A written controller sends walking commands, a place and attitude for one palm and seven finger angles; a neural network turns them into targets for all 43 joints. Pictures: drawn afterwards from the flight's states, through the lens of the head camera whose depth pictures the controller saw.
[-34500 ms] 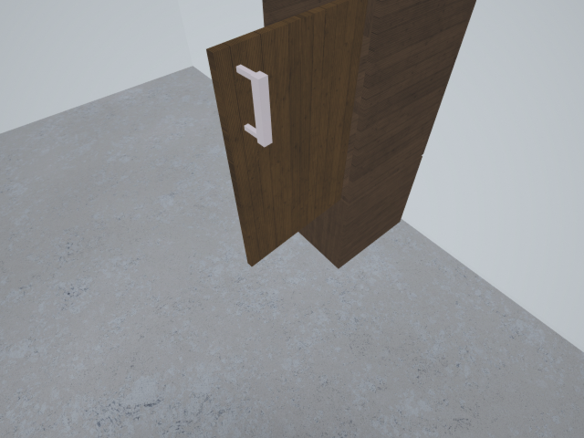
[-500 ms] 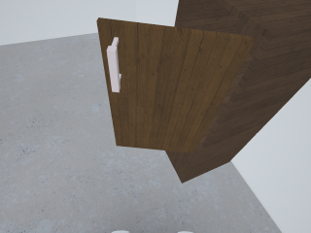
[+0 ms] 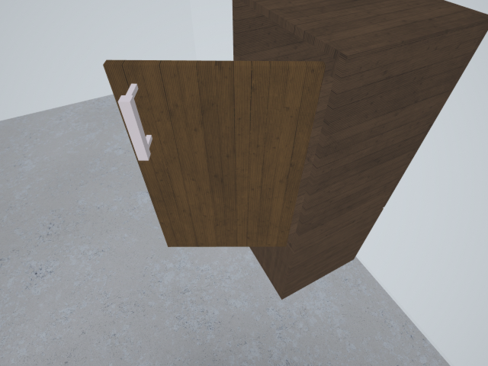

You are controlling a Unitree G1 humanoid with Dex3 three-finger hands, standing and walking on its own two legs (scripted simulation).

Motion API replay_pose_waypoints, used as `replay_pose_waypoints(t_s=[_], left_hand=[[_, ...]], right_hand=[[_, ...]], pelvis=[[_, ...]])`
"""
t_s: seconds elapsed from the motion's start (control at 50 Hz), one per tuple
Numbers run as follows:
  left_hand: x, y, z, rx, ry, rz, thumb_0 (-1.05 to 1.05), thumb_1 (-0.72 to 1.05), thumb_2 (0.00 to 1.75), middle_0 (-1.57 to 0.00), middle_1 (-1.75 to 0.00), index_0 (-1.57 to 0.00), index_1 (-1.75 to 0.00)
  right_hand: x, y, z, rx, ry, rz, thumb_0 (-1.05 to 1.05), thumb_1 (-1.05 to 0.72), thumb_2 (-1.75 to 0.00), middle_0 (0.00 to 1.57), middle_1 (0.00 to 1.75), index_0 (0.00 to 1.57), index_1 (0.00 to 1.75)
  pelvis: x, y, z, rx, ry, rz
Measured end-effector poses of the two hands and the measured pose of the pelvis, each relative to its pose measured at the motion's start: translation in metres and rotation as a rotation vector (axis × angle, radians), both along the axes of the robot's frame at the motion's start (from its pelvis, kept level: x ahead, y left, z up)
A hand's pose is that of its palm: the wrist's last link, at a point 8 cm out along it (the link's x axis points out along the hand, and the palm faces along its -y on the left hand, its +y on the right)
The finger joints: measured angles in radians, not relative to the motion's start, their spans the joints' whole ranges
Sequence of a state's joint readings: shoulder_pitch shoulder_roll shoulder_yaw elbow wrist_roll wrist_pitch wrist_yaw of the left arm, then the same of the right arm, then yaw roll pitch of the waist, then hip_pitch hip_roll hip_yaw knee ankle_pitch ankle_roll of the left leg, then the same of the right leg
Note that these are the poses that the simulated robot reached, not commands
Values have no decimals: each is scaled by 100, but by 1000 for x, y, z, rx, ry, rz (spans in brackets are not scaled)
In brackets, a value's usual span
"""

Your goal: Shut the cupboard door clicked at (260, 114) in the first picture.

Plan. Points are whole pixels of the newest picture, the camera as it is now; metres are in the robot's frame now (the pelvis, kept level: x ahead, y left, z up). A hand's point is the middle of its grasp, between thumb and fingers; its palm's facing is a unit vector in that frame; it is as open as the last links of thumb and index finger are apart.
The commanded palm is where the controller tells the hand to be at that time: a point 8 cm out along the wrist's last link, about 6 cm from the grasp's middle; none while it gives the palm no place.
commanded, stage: come to a stop and stand still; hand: left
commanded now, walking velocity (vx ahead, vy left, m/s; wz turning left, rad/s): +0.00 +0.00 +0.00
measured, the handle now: (138, 123) +0.49 +0.21 +0.15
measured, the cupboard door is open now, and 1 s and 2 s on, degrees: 62 62 62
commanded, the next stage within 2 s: look again from close up in 0.78 s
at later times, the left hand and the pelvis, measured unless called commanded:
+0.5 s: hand out of the picture +0.01 +0.14 -0.18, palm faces +0.06 -0.99 -0.15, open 7.3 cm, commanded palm none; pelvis +0.03 -0.01 +0.00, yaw +1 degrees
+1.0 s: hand out of the picture +0.04 +0.18 -0.18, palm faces +0.00 -0.98 -0.21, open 7.3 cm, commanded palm none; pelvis +0.04 +0.01 +0.00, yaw -1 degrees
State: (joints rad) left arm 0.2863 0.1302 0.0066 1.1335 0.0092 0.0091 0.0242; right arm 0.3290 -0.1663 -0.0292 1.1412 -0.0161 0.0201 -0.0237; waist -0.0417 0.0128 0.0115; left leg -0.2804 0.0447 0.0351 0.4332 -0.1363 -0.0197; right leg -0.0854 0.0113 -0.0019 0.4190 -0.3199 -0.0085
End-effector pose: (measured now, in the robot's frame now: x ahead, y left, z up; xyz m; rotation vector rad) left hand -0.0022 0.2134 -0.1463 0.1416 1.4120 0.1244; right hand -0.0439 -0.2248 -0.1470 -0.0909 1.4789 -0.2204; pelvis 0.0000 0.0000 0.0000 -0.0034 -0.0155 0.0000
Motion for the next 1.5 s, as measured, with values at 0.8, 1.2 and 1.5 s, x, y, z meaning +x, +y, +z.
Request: replay_pose_waypoints(t_s=[0.8,1.2,1.5], left_hand=[[26,-5,-4,10,41,59,0,91,90,-20,-30,-20,-30],[51,51,-9,46,-141,-29,0,91,90,-20,-30,-20,-30],[-31,83,-5,43,-34,-8,0,91,90,-20,-30,-20,-30]], right_hand=[[109,-7,1,-27,-107,84,0,-92,-90,20,30,20,30],[99,23,3,-56,-237,81,0,-91,-90,20,30,19,30],[53,45,11,-47,-185,104,0,-91,-90,20,30,20,30]], pelvis=[[48,-7,-2,18,4,7],[21,33,-13,-8,-19,-18],[-18,58,-6,-12,4,-2]])
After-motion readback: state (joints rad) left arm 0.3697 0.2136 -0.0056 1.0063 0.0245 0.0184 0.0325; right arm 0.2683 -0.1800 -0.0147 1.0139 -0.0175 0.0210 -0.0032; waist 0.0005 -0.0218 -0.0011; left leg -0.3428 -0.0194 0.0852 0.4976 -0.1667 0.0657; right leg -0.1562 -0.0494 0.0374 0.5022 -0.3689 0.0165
